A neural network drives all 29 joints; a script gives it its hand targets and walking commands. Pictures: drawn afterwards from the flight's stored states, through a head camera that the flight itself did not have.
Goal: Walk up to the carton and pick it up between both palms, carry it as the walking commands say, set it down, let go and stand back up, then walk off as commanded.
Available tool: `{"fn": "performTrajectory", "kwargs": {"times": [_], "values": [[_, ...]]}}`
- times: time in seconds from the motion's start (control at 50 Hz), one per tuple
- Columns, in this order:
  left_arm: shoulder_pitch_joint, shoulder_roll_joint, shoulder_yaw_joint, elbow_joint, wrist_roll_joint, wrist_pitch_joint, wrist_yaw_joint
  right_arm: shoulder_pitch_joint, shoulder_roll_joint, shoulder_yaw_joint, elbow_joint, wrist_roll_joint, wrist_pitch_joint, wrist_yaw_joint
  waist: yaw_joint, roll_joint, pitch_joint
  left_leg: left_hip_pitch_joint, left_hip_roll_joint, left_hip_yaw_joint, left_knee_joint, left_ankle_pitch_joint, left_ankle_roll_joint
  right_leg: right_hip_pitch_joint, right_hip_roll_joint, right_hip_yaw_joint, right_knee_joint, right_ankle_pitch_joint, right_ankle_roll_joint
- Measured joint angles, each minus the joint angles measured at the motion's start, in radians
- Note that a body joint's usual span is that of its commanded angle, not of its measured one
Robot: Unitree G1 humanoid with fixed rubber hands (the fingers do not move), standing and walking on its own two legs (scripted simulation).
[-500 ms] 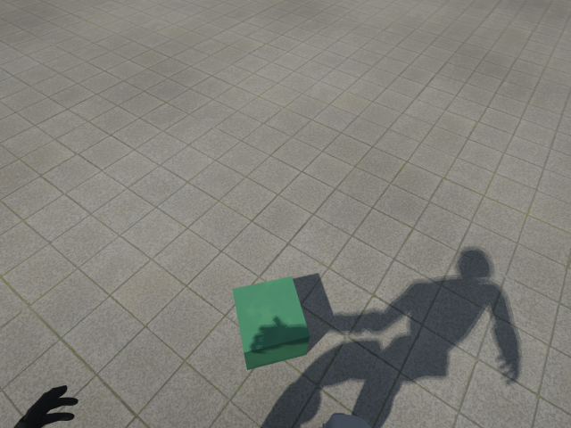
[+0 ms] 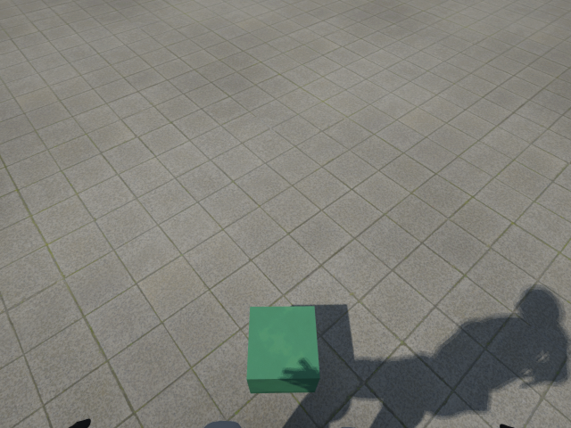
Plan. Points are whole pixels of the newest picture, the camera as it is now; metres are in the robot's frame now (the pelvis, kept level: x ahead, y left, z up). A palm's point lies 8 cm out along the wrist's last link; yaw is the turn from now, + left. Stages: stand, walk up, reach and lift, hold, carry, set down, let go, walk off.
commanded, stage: walk up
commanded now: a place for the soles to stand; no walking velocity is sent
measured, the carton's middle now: (282, 349) +0.42 +0.01 -0.66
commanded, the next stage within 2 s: none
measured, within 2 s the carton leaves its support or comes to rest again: neither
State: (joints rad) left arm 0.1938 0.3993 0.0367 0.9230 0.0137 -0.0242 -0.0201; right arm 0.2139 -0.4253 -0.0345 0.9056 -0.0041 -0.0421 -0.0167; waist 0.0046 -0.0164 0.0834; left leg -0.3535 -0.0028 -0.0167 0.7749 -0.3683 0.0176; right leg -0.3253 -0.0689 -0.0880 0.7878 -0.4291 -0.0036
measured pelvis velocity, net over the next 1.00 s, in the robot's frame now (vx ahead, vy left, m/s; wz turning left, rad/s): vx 0.02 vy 0.00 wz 0.11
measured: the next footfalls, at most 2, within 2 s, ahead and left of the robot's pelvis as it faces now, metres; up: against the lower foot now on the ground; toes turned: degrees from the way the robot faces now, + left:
none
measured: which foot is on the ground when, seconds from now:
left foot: down 0.00-1.00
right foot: down 0.00-1.00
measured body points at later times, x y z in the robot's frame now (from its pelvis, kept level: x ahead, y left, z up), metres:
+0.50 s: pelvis +0.02 -0.01 +0.00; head +0.05 -0.02 +0.45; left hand +0.08 +0.32 -0.11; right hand +0.18 -0.32 -0.12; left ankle +0.04 +0.12 -0.71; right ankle +0.02 -0.13 -0.71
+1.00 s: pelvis +0.02 +0.00 +0.03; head +0.05 +0.01 +0.48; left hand +0.10 +0.33 -0.09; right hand +0.17 -0.29 -0.09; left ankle +0.04 +0.12 -0.71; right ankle +0.02 -0.13 -0.71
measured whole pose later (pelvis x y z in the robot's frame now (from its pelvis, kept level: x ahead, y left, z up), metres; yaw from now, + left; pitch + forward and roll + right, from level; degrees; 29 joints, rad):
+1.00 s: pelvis +0.02 +0.00 +0.03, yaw +6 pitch -1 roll +0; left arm 0.04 0.39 0.00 1.09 -0.01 -0.03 0.01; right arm 0.01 -0.38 -0.02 1.10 0.00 0.00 0.01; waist 0.01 -0.01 0.09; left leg -0.23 0.00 0.01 0.44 -0.19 0.00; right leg -0.16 -0.05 -0.05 0.44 -0.26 0.03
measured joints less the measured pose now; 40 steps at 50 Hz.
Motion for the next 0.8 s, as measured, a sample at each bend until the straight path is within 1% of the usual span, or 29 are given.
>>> {"fn": "performTrajectory", "kwargs": {"times": [0.06, 0.12, 0.16, 0.18, 0.22, 0.24, 0.26, 0.28, 0.3, 0.32, 0.36, 0.38, 0.4, 0.42, 0.44, 0.48, 0.5, 0.56, 0.64, 0.8], "values": [[-0.028, -0.007, -0.007, -0.001, -0.009, -0.005, 0.01, -0.038, 0.0, 0.002, 0.012, 0.002, -0.006, 0.002, 0.006, 0.017, 0.011, 0.005, -0.007, -0.016, -0.019, -0.012, -0.021, 0.006, -0.01, -0.021, -0.003, -0.017, -0.001], [-0.057, -0.005, -0.002, -0.007, -0.018, -0.01, 0.019, -0.077, 0.004, 0.004, 0.015, 0.009, -0.004, 0.0, 0.011, 0.025, 0.028, -0.015, -0.009, -0.019, 0.011, 0.008, -0.008, 0.015, -0.016, -0.039, -0.007, -0.024, -0.007], [-0.069, 0.0, 0.001, -0.014, -0.02, -0.01, 0.025, -0.1, 0.008, 0.004, 0.017, 0.013, 0.005, -0.003, 0.013, 0.021, 0.036, -0.032, -0.012, -0.007, 0.047, 0.035, 0.007, 0.025, -0.025, -0.05, -0.005, -0.032, -0.011], [-0.071, 0.002, 0.001, -0.018, -0.018, -0.012, 0.029, -0.109, 0.008, 0.003, 0.018, 0.013, 0.01, -0.005, 0.013, 0.021, 0.038, -0.042, -0.012, 0.001, 0.072, 0.029, 0.016, 0.03, -0.03, -0.057, -0.003, -0.037, -0.012], [-0.067, 0.005, -0.001, -0.025, -0.01, -0.014, 0.033, -0.124, 0.009, 0.001, 0.018, 0.01, 0.019, -0.006, 0.014, 0.016, 0.042, -0.052, -0.015, 0.02, 0.095, -0.067, 0.026, 0.038, -0.042, -0.067, 0.002, -0.047, -0.011], [-0.063, 0.008, -0.003, -0.027, -0.007, -0.015, 0.035, -0.13, 0.009, -0.001, 0.017, 0.008, 0.02, -0.004, 0.014, 0.013, 0.043, -0.049, -0.014, 0.03, 0.074, -0.08, 0.031, 0.04, -0.048, -0.071, 0.005, -0.051, -0.009], [-0.059, 0.011, -0.005, -0.026, -0.006, -0.013, 0.036, -0.133, 0.009, -0.003, 0.016, 0.006, 0.017, -0.001, 0.012, 0.014, 0.045, -0.038, -0.009, 0.038, 0.027, -0.025, 0.037, 0.042, -0.052, -0.078, 0.01, -0.056, -0.006], [-0.055, 0.013, -0.007, -0.024, -0.008, -0.011, 0.036, -0.134, 0.005, -0.006, 0.016, 0.003, 0.011, 0.001, 0.011, 0.02, 0.044, -0.026, -0.002, 0.038, -0.017, 0.052, 0.034, 0.039, -0.052, -0.086, 0.021, -0.062, -0.003], [-0.058, 0.016, -0.006, -0.018, -0.013, -0.007, 0.037, -0.136, 0.005, -0.01, 0.02, -0.002, 0.005, 0.002, 0.011, 0.016, 0.047, -0.023, -0.004, 0.036, -0.022, 0.048, 0.011, 0.027, -0.056, -0.082, 0.047, -0.064, -0.001], [-0.062, 0.018, -0.005, -0.014, -0.019, -0.002, 0.036, -0.137, 0.006, -0.011, 0.021, -0.006, 0.001, 0.002, 0.012, 0.01, 0.053, -0.025, -0.009, 0.036, -0.014, 0.031, -0.006, 0.008, -0.054, -0.057, 0.083, -0.036, 0.001], [-0.071, 0.023, -0.001, -0.006, -0.027, 0.01, 0.035, -0.128, 0.012, -0.006, 0.024, -0.008, -0.005, 0.003, 0.007, 0.001, 0.058, -0.025, -0.014, 0.027, -0.006, 0.009, -0.016, -0.014, -0.024, 0.012, 0.128, -0.113, -0.002], [-0.075, 0.024, 0.0, -0.003, -0.028, 0.013, 0.035, -0.122, 0.014, -0.004, 0.029, -0.008, -0.004, 0.002, 0.005, 0.0, 0.055, -0.025, -0.014, 0.02, -0.004, 0.006, -0.016, -0.012, -0.012, 0.032, 0.113, -0.141, -0.005], [-0.075, 0.023, -0.001, 0.0, -0.028, 0.011, 0.035, -0.119, 0.015, -0.002, 0.035, -0.007, 0.002, 0.0, 0.006, 0.0, 0.052, -0.025, -0.01, 0.017, -0.001, 0.004, -0.018, 0.0, -0.004, 0.043, 0.058, -0.123, -0.011], [-0.071, 0.019, -0.002, 0.005, -0.025, 0.003, 0.035, -0.119, 0.013, -0.001, 0.042, -0.005, 0.011, -0.001, 0.007, 0.008, 0.048, -0.025, -0.001, 0.013, 0.008, 0.0, -0.022, 0.011, 0.004, 0.04, 0.017, -0.036, -0.008], [-0.064, 0.012, -0.006, 0.013, -0.019, -0.005, 0.035, -0.122, 0.011, 0.0, 0.05, -0.001, 0.021, -0.001, 0.003, 0.023, 0.045, -0.026, 0.011, 0.003, 0.018, -0.004, -0.022, 0.021, 0.017, 0.031, 0.005, -0.003, -0.001], [-0.046, 0.005, -0.018, 0.033, -0.007, -0.013, 0.032, -0.123, 0.014, 0.001, 0.065, 0.004, 0.032, 0.002, -0.003, 0.03, 0.027, -0.013, 0.017, 0.003, 0.002, -0.009, -0.008, 0.034, 0.023, 0.025, -0.01, -0.004, 0.005], [-0.039, 0.004, -0.022, 0.045, -0.005, -0.013, 0.03, -0.124, 0.018, 0.0, 0.075, 0.003, 0.034, 0.004, -0.004, 0.024, 0.019, -0.002, 0.013, 0.007, -0.019, -0.003, -0.008, 0.038, 0.019, 0.029, -0.015, -0.009, 0.007], [-0.038, -0.005, -0.032, 0.073, -0.007, -0.006, 0.028, -0.124, 0.022, 0.002, 0.102, -0.004, 0.027, 0.016, -0.003, 0.013, 0.008, 0.034, 0.006, 0.019, -0.082, 0.038, -0.033, 0.062, 0.009, 0.038, -0.056, 0.005, 0.018], [-0.062, -0.014, -0.036, 0.102, -0.012, -0.009, 0.028, -0.128, 0.024, 0.016, 0.135, 0.0, 0.027, 0.023, 0.001, 0.025, 0.001, 0.06, 0.024, 0.012, -0.134, 0.063, -0.034, 0.105, 0.03, 0.029, -0.147, 0.052, 0.012], [-0.117, -0.013, -0.043, 0.156, -0.016, -0.008, 0.023, -0.161, 0.041, 0.03, 0.191, 0.005, 0.023, 0.023, 0.001, 0.009, -0.014, 0.122, 0.019, 0.022, -0.262, 0.126, -0.026, 0.168, 0.028, 0.035, -0.285, 0.125, 0.024]]}}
